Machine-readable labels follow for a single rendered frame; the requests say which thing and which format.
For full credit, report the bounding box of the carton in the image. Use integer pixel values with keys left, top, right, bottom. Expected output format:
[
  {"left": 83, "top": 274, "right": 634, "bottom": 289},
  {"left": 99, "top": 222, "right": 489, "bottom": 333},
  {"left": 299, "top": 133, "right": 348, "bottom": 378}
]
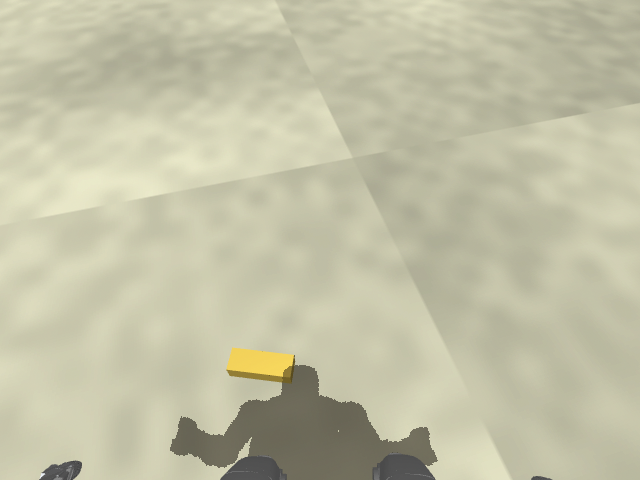
[{"left": 226, "top": 348, "right": 295, "bottom": 384}]

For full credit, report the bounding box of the left robot hand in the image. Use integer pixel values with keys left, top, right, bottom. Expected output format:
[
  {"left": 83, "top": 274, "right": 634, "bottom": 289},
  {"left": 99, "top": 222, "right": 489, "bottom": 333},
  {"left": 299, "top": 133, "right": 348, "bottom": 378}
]
[{"left": 39, "top": 461, "right": 82, "bottom": 480}]

